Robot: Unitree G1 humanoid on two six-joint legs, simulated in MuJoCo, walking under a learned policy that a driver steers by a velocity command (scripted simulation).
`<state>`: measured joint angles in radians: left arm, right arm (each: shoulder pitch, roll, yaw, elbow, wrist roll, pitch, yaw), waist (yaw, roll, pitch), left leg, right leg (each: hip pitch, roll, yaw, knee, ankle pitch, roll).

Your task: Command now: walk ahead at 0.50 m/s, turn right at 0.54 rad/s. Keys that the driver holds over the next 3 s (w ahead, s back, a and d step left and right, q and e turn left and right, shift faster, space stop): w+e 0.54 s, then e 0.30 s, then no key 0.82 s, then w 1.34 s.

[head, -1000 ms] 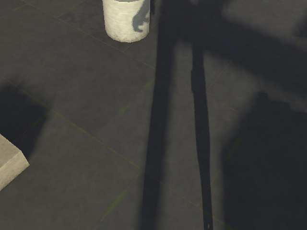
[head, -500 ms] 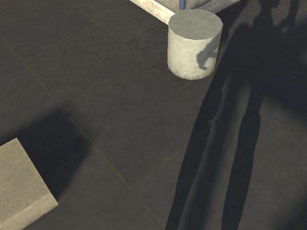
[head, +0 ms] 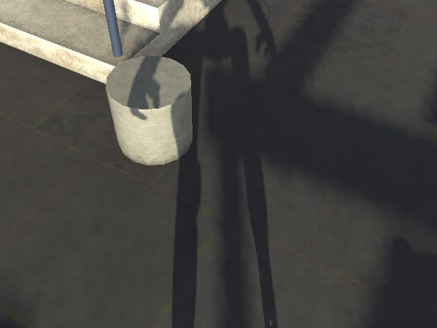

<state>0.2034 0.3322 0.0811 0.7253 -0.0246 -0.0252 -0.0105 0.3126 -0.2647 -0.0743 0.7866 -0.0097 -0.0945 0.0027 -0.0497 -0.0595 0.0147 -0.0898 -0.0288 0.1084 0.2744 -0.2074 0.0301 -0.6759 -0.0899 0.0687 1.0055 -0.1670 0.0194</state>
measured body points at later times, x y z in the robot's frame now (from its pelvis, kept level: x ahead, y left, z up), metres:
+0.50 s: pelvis +0.27 -0.08 +0.00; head +0.30 -0.10 +0.45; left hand +0.43 +0.16 -0.10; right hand +0.37 -0.39 -0.09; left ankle +0.42 +0.08 -0.67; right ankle +0.25 -0.15 -0.75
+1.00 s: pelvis +0.46 -0.09 -0.01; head +0.50 -0.11 +0.44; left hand +0.74 +0.06 -0.11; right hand +0.43 -0.39 -0.11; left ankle +0.57 -0.03 -0.75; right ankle +0.41 -0.22 -0.70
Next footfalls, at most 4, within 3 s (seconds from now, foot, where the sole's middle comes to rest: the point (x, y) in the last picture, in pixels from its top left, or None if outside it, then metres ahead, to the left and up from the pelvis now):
0.24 right None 0.29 -0.16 -0.78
0.70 left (229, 291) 0.61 -0.06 -0.78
1.12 right None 0.45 -0.25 -0.78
2.42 right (346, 229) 0.82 -0.49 -0.78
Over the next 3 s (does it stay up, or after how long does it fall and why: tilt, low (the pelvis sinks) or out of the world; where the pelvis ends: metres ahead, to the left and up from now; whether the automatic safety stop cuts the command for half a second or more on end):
stays up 1.03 -0.45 -0.02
